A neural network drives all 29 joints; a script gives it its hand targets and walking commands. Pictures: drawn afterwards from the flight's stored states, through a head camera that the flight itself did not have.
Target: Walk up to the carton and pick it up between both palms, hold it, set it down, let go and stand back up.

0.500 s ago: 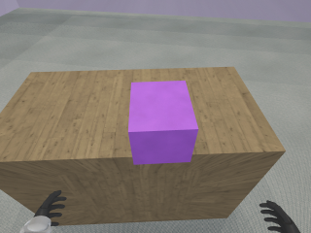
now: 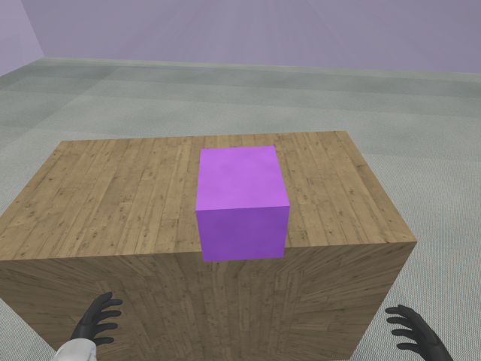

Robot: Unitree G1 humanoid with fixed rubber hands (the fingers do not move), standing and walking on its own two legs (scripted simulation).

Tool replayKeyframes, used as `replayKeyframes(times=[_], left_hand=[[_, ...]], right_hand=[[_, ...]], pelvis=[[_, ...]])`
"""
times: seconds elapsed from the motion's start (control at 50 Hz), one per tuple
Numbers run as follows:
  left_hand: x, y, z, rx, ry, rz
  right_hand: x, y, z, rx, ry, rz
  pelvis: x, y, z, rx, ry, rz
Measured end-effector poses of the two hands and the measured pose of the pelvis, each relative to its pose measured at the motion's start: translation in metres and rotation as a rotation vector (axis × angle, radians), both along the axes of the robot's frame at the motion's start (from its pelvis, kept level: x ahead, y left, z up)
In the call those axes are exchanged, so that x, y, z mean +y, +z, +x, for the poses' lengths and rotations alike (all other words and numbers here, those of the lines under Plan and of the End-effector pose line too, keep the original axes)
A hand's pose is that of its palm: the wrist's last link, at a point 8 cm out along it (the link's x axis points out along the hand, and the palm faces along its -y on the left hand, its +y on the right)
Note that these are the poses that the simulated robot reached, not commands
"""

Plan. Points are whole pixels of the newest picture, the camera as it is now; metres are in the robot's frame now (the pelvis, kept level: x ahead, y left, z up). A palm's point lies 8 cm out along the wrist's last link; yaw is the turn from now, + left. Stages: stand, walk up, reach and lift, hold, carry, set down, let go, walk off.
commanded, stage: reach and lift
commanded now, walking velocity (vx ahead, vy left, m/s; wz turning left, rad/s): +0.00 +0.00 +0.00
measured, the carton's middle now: (240, 201) +0.47 -0.01 +0.02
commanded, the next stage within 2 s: none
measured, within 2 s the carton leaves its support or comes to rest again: neither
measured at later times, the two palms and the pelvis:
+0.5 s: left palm (111, 312) +0.21 +0.20 +0.04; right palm (426, 338) +0.16 -0.27 +0.03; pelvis -0.01 -0.01 +0.01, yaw -3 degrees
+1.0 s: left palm (128, 265) +0.27 +0.18 +0.08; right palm (396, 289) +0.22 -0.23 +0.07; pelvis +0.02 +0.00 +0.02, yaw -2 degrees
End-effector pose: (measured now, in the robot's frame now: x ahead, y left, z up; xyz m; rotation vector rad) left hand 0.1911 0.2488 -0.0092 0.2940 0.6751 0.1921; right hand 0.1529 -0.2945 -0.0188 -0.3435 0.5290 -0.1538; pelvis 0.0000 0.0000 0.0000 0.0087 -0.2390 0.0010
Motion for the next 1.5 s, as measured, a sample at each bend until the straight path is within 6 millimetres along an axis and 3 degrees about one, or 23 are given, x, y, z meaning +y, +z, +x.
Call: replayKeyframes(times=[0.12, 0.22, 0.34, 0.54, 0.72, 0.88, 1.12, 1.36, 1.5], left_hand=[[-0.022, 0.009, 0.0, -0.066, -0.008, -0.033], [-0.03, 0.027, 0.01, -0.125, -0.037, -0.073], [-0.03, 0.043, 0.014, -0.182, -0.052, -0.079], [-0.058, 0.054, 0.024, -0.29, -0.053, -0.147], [-0.072, 0.071, 0.043, -0.359, -0.068, -0.201], [-0.072, 0.083, 0.063, -0.392, -0.082, -0.218], [-0.074, 0.098, 0.087, -0.41, -0.095, -0.225], [-0.078, 0.106, 0.09, -0.38, -0.1, -0.237], [-0.086, 0.117, 0.109, -0.381, -0.117, -0.249]], right_hand=[[-0.006, 0.014, 0.003, -0.071, -0.006, 0.021], [0.013, 0.035, 0.003, -0.16, -0.048, 0.089], [0.029, 0.036, -0.002, -0.129, -0.058, 0.131], [0.028, 0.056, 0.012, -0.244, -0.011, 0.148], [0.044, 0.079, 0.029, -0.294, 0.003, 0.204], [0.057, 0.09, 0.049, -0.325, -0.004, 0.237], [0.062, 0.098, 0.082, -0.35, -0.023, 0.255], [0.068, 0.124, 0.118, -0.414, 0.002, 0.275], [0.071, 0.136, 0.143, -0.421, 0.018, 0.284]], pelvis=[[-0.01, 0.0, -0.004, -0.032, -0.003, 0.009], [-0.007, 0.002, -0.01, -0.026, -0.034, 0.026], [0.001, 0.006, -0.015, -0.007, -0.044, 0.002], [-0.007, 0.007, -0.011, -0.006, -0.044, 0.004], [-0.007, 0.013, -0.002, 0.038, -0.044, 0.005], [-0.003, 0.017, 0.011, 0.076, -0.044, -0.001], [0.0, 0.019, 0.03, 0.113, -0.044, -0.006], [0.001, 0.019, 0.031, 0.116, -0.044, -0.006], [0.0, 0.019, 0.027, 0.111, -0.044, -0.005]])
